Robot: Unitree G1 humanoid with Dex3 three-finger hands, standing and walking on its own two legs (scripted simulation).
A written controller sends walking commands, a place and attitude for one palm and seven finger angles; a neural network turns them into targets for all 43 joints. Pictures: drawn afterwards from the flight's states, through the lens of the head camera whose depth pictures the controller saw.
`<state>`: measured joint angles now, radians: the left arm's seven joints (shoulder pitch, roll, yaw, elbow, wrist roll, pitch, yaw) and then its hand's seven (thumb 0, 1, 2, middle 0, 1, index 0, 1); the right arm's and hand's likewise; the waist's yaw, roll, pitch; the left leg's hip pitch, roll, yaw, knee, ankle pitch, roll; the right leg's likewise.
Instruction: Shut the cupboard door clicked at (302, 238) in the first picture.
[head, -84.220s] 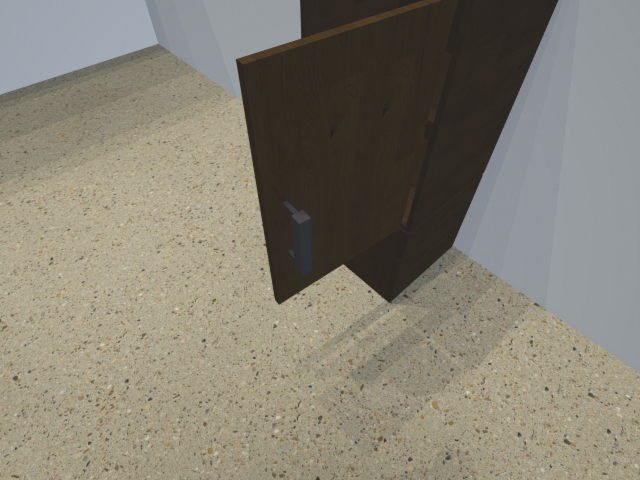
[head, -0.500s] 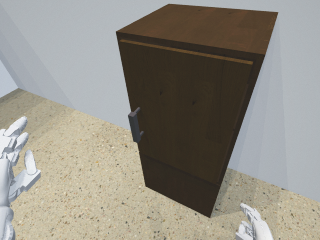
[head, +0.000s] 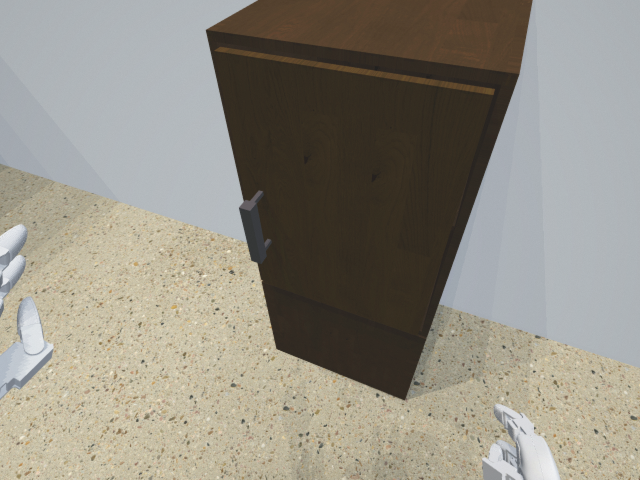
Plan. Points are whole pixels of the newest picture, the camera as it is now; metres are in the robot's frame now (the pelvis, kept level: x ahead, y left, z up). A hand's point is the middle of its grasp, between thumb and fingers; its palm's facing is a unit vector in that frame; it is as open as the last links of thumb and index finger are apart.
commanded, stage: step back with the hand held close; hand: left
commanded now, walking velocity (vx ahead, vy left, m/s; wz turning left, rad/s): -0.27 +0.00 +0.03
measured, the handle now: (258, 227) +0.62 +0.17 -0.10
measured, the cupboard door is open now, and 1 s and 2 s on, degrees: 0 0 0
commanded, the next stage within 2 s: stop stepping back and stand still in 1.12 s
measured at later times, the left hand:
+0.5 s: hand out of the picture +0.13 +0.27 +0.17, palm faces +0.48 -0.77 -0.43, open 7.4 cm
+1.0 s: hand out of the picture +0.06 +0.24 +0.17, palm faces +0.35 -0.81 -0.47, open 7.4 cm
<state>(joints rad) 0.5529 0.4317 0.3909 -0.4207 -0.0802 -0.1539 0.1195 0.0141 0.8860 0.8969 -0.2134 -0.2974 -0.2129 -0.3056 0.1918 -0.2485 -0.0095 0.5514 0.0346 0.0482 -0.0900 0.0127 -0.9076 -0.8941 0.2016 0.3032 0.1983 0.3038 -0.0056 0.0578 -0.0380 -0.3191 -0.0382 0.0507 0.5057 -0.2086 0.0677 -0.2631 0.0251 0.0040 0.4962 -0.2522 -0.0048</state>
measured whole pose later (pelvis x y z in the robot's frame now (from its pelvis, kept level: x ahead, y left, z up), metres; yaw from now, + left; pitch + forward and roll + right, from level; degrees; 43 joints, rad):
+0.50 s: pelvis -0.06 +0.01 -0.01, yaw +2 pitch +1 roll -2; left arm 0.50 0.40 0.42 -0.49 -0.03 -0.25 0.16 0.01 0.88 0.90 -0.21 -0.30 -0.21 -0.31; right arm 0.24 -0.23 0.00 0.59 0.00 -0.04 -0.07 0.01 -0.90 -0.89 0.20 0.30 0.20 0.30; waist -0.01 0.02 -0.01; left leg -0.48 -0.02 0.04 0.65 -0.25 0.07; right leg -0.39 0.03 -0.02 0.59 -0.21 0.00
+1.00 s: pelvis -0.14 -0.01 -0.01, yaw +2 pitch +2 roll -4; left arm 0.55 0.50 0.43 -0.54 -0.07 -0.27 0.11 0.01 0.88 0.90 -0.22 -0.30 -0.21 -0.31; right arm 0.15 -0.17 0.00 0.61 0.00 -0.07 -0.06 0.01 -0.90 -0.89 0.21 0.30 0.20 0.30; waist -0.04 0.01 -0.04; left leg -0.57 0.04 0.04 0.52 -0.11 0.01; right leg -0.21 0.10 0.02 0.54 -0.38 -0.03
